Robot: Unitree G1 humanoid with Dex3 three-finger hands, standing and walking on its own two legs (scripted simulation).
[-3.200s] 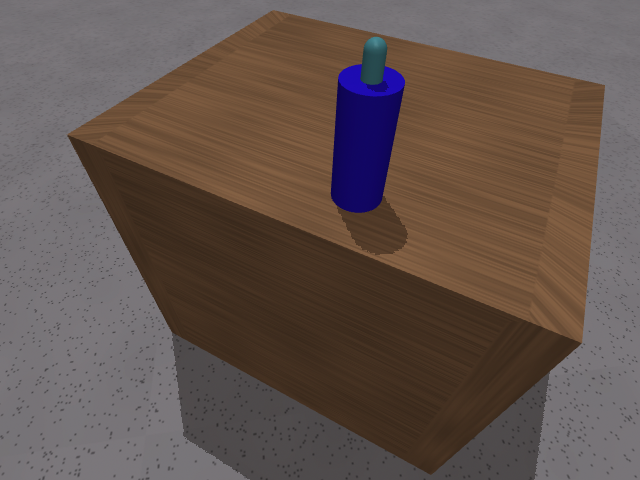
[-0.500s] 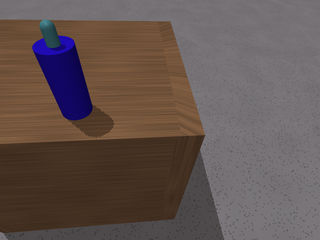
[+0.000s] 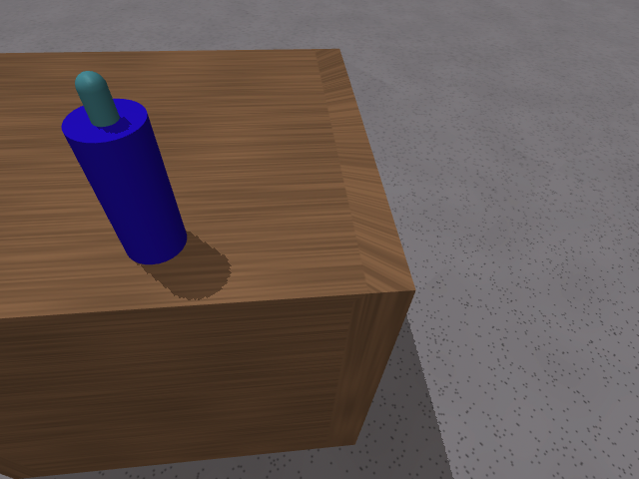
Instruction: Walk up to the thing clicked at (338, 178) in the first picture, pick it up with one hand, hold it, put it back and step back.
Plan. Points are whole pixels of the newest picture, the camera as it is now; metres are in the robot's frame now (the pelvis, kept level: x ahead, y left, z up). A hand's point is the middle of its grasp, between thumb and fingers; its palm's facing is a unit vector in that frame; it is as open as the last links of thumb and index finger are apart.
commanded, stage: walk up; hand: left
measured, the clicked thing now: (128, 173) +0.45 +0.22 +0.15
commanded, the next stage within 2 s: stand in 0.88 s
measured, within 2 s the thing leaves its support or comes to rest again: neither
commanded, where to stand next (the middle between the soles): +0.04 -0.01 m, yaw +3 degrees
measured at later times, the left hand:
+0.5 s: hand out of the picture +0.09 +0.26 -0.15, palm faces -0.01 -0.94 -0.33, open 7.4 cm
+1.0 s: hand out of the picture +0.10 +0.26 -0.15, palm faces -0.01 -0.94 -0.34, open 7.4 cm
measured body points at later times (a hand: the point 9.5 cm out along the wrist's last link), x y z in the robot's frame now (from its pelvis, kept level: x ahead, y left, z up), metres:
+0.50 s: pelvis +0.00 +0.01 +0.01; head +0.01 +0.01 +0.46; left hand +0.09 +0.30 -0.13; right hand +0.08 -0.30 -0.13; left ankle -0.01 +0.13 -0.74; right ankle +0.00 -0.12 -0.74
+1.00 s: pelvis +0.00 +0.01 +0.01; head +0.01 +0.00 +0.46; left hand +0.10 +0.30 -0.12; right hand +0.08 -0.30 -0.12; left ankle -0.01 +0.13 -0.74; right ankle +0.00 -0.12 -0.74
